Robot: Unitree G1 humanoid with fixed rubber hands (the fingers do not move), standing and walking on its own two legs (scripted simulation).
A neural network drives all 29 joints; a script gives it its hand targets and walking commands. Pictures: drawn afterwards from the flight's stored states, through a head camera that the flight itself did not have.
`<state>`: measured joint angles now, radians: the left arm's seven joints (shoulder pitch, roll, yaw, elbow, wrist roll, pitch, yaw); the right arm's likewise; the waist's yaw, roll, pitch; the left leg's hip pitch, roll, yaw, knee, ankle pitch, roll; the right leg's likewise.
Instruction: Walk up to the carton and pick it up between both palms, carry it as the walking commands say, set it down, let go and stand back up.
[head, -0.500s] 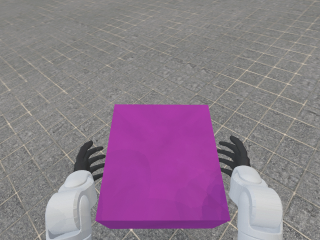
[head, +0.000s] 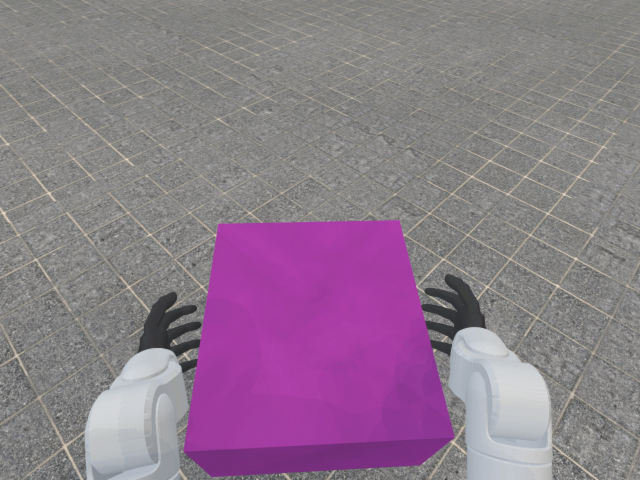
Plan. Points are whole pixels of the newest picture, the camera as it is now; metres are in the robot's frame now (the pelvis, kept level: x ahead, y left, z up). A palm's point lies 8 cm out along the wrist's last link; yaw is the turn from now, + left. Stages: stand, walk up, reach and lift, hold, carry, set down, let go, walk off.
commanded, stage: carry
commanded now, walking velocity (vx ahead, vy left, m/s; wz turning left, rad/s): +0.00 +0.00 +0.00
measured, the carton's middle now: (313, 337) +0.29 +0.02 +0.01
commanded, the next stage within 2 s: none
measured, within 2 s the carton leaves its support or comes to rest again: neither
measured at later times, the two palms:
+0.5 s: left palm (242, 337) +0.25 +0.10 +0.09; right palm (546, 363) +0.23 -0.24 +0.08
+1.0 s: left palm (220, 349) +0.24 +0.12 +0.07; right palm (512, 349) +0.25 -0.21 +0.06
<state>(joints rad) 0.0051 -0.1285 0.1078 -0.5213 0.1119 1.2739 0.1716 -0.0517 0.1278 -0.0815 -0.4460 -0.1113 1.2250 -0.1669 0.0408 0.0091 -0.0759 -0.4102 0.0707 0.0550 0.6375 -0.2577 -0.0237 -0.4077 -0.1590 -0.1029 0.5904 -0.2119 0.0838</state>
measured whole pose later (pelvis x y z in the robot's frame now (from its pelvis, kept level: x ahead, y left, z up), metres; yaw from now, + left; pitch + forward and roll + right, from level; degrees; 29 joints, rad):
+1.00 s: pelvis +0.00 -0.04 +0.00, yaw -1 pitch +3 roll +1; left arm -0.03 -0.13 0.13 -0.28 0.13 1.07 0.14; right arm -0.08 0.13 -0.11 -0.25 -0.14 1.05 -0.14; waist 0.00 0.03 -0.11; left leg -0.41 0.10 0.02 0.56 -0.21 -0.09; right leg -0.45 -0.10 -0.10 0.61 -0.21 0.02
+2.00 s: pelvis -0.02 -0.04 +0.00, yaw -2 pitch +2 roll +1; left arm -0.02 -0.13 0.14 -0.15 0.12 0.90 0.13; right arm -0.06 0.13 -0.14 -0.15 -0.12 0.89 -0.13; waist 0.00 0.01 -0.07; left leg -0.40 0.11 0.04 0.56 -0.19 -0.08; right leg -0.45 -0.10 -0.09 0.59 -0.18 0.02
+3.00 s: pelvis -0.01 -0.05 +0.00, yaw -2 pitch +2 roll +1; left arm -0.05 -0.13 0.16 -0.05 0.13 0.85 0.12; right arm -0.08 0.13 -0.17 -0.06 -0.13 0.84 -0.11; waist -0.01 0.03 -0.07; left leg -0.38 0.13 0.05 0.54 -0.19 -0.09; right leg -0.44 -0.09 -0.09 0.59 -0.18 0.01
